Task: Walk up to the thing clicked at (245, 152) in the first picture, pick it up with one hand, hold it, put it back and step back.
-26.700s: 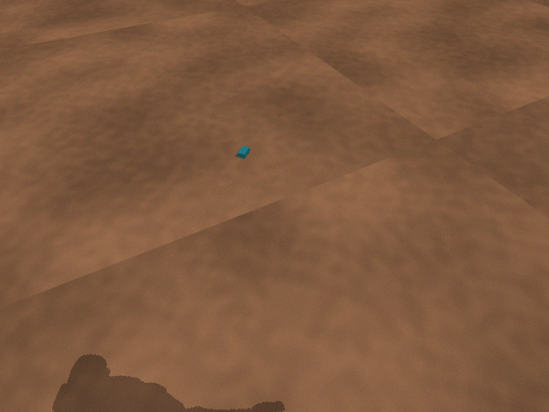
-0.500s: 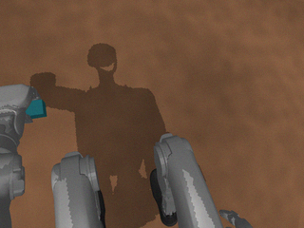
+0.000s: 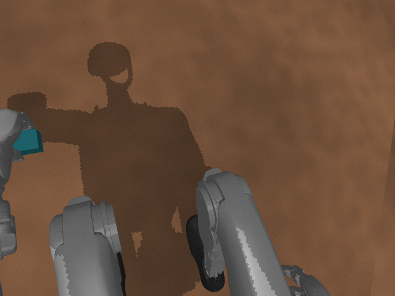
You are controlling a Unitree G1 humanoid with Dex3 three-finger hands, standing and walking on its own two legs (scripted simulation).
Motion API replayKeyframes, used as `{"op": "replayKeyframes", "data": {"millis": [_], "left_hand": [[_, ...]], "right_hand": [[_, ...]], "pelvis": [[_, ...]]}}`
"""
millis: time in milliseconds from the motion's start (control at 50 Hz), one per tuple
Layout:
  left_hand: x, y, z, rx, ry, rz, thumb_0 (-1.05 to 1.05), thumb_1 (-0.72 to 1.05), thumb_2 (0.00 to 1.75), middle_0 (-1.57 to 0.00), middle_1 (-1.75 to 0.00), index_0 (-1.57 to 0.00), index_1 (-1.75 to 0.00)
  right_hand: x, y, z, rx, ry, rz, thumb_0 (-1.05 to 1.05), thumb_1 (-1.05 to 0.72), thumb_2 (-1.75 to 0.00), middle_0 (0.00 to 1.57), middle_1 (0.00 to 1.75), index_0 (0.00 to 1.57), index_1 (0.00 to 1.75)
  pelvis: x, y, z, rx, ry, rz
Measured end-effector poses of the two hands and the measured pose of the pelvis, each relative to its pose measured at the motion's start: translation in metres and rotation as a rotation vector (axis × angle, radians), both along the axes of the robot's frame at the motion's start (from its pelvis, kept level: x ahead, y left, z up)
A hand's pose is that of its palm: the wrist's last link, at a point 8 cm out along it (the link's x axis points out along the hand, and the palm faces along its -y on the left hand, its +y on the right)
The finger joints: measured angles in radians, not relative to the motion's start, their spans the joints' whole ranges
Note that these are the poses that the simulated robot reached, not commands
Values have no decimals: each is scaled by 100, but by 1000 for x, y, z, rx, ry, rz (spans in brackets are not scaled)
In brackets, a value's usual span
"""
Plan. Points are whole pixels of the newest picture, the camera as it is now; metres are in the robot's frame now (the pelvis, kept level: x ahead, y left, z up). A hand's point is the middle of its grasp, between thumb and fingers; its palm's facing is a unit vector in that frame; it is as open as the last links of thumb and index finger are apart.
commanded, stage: rest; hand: left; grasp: from above
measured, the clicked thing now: (19, 143) +0.46 +0.30 -0.23
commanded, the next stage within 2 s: open in 1.60 s
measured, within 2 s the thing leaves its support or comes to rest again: rests again in 1.78 s
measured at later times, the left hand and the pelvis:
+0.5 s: hand (17, 147) +0.45 +0.30 -0.23, palm faces -0.46 -0.10 -0.88, open 7.2 cm; pelvis +0.00 +0.00 -0.02, yaw -3 degrees
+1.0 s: hand (21, 147) +0.46 +0.30 -0.25, palm faces -0.44 -0.10 -0.89, open 7.2 cm; pelvis +0.00 +0.01 -0.02, yaw -5 degrees
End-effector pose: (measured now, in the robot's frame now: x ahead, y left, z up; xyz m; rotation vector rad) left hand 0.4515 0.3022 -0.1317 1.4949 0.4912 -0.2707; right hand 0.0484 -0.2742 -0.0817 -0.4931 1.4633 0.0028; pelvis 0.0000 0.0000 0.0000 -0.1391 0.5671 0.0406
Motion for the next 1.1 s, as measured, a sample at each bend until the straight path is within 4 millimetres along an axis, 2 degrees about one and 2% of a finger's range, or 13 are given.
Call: {"op": "replayKeyframes", "data": {"millis": [280,600,880,1100], "left_hand": [[7,-2,-23,4,-6,24,-1,43,2,-102,-3,-105,-2],[6,5,-48,-4,-6,34,-1,44,0,-103,-2,-106,0],[11,0,-62,-20,-17,33,-1,43,0,-104,-2,-106,-1],[9,2,-65,-8,-9,40,-1,42,1,-105,-2,-107,-1]], "right_hand": [[-12,7,-6,22,32,19,0,-90,-90,20,30,20,29],[-18,9,4,2,50,82,0,-90,-90,20,30,20,30],[-20,17,11,21,55,129,0,-90,-90,20,30,20,30],[-20,21,12,46,55,154,0,-90,-90,20,30,20,30]], "pelvis": [[2,1,-11,-16,-15,-19],[2,5,-19,-43,-48,-32],[2,8,-20,-68,-67,-39],[1,9,-20,-75,-74,-44]]}}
